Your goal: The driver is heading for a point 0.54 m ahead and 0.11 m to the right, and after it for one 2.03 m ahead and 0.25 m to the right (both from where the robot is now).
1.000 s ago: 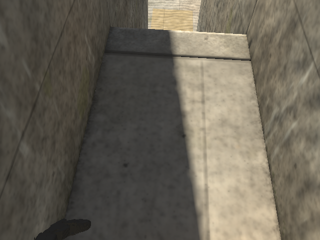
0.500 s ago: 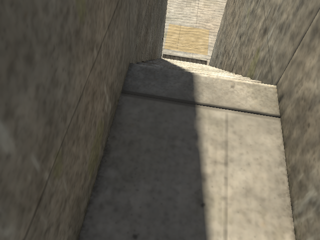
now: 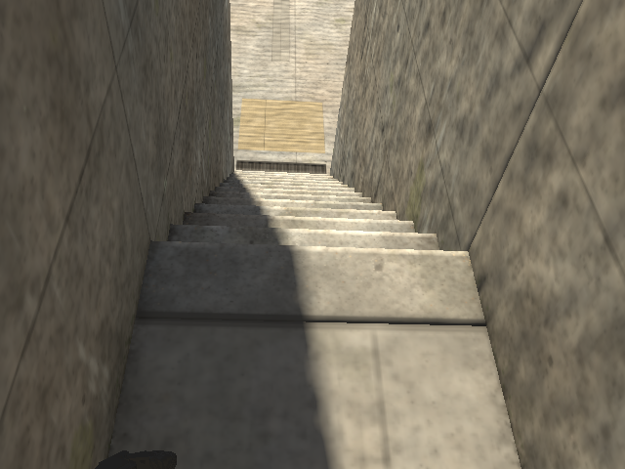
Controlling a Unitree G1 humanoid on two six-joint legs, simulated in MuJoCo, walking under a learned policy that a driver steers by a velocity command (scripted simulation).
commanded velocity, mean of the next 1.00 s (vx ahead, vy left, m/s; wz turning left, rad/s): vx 0.35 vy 0.00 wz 0.00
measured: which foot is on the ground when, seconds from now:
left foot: down 0.00-0.04, up 0.06-0.52, down 0.54-1.00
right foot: up 0.00-0.02, down 0.04-0.54, up 0.56-0.84, down 0.86-1.00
